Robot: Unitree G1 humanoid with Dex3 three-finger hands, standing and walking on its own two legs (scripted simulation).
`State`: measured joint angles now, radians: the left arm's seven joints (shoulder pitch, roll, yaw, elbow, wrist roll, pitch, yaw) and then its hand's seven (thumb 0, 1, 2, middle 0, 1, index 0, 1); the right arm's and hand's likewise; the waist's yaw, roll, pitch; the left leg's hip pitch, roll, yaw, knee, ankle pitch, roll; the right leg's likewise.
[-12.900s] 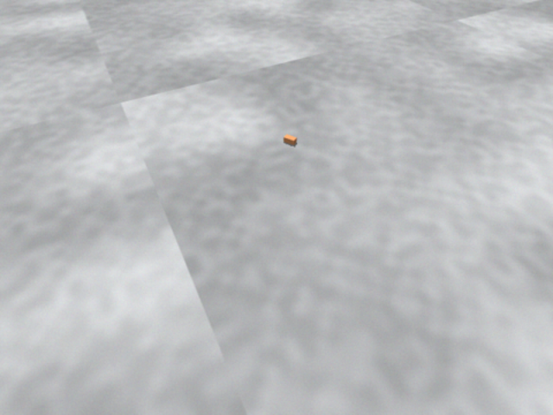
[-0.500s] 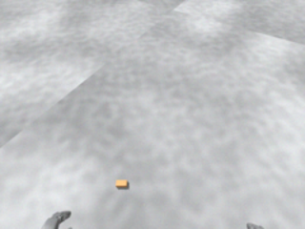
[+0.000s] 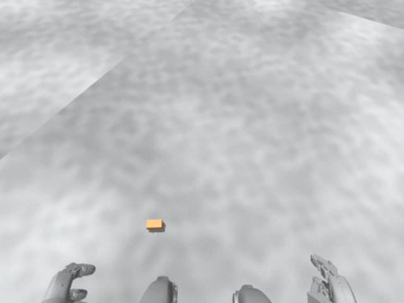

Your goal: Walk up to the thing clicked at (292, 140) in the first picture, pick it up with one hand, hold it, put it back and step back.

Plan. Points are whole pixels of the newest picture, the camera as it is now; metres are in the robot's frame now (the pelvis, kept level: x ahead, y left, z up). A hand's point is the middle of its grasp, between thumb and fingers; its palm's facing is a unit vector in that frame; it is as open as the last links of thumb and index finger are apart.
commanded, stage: rise first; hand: left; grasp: from above
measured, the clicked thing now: (154, 224) +0.46 +0.23 -0.69
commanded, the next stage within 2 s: none
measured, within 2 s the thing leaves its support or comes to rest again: neither
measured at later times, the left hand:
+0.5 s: hand (91, 299) +0.15 +0.27 -0.22, palm faces -0.30 -0.77 -0.57, open 11.9 cm
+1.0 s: hand (116, 253) +0.28 +0.30 -0.42, palm faces -0.49 -0.26 -0.83, open 11.5 cm
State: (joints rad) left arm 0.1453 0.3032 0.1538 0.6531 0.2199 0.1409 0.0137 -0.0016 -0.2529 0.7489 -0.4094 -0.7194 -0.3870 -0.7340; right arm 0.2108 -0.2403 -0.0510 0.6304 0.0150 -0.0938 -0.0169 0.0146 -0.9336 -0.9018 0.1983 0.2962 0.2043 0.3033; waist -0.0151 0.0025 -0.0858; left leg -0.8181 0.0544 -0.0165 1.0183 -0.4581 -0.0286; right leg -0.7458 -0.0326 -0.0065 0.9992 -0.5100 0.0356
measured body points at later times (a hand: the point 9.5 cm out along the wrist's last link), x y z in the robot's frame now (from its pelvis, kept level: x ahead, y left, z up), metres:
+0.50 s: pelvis -0.02 +0.00 -0.08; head +0.12 +0.02 +0.35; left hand +0.16 +0.31 -0.19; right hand +0.18 -0.25 -0.17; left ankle +0.02 +0.13 -0.67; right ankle -0.01 -0.14 -0.67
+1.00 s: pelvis -0.09 +0.00 -0.28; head +0.13 +0.01 +0.11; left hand +0.30 +0.31 -0.37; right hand +0.04 -0.28 -0.42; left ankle +0.02 +0.13 -0.67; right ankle -0.02 -0.14 -0.67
